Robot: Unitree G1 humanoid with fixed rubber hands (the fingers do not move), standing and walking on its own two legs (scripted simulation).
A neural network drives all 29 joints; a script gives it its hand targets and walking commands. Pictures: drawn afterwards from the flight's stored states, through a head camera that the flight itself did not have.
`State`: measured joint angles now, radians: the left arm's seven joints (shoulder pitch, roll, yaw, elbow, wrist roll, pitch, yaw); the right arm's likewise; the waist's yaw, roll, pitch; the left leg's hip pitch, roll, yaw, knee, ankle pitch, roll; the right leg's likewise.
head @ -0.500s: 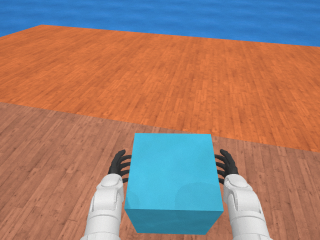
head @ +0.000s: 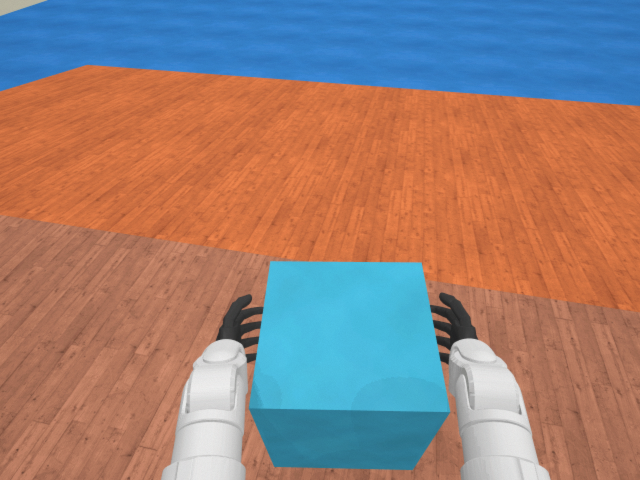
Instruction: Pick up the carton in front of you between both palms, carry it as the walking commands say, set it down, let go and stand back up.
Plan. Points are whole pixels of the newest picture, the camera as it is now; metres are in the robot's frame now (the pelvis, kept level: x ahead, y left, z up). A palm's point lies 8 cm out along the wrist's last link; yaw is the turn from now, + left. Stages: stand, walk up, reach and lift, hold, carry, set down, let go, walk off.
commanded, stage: reach and lift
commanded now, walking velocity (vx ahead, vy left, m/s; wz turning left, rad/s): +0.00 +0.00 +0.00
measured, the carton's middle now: (344, 369) +0.31 +0.00 -0.05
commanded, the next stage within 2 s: hold in 0.60 s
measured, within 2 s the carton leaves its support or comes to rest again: neither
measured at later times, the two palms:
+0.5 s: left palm (230, 345) +0.30 +0.15 +0.03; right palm (464, 343) +0.31 -0.15 +0.04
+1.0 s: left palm (226, 348) +0.29 +0.15 +0.05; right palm (470, 348) +0.29 -0.15 +0.05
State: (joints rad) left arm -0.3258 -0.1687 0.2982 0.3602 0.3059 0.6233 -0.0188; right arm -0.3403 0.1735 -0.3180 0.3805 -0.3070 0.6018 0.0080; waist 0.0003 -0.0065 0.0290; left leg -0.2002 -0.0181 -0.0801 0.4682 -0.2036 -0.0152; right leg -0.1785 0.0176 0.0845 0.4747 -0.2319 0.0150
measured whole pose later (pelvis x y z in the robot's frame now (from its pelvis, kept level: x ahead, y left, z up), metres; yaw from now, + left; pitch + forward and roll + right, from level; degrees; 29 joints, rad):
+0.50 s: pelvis +0.02 +0.00 +0.01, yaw +0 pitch -5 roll +0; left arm -0.24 -0.15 0.21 0.27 0.27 0.69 0.00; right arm -0.26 0.15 -0.23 0.29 -0.28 0.67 0.00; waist 0.00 -0.01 0.02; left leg -0.10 -0.01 -0.08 0.38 -0.19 -0.01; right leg -0.08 0.01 0.09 0.38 -0.22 0.01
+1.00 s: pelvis +0.00 +0.00 +0.00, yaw +0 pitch -6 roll +0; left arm -0.26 -0.15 0.21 0.22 0.27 0.78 -0.01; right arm -0.27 0.15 -0.23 0.24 -0.28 0.76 0.00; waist 0.00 0.00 0.00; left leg -0.11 -0.01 -0.07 0.41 -0.19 -0.02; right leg -0.10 0.02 0.09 0.42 -0.23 0.01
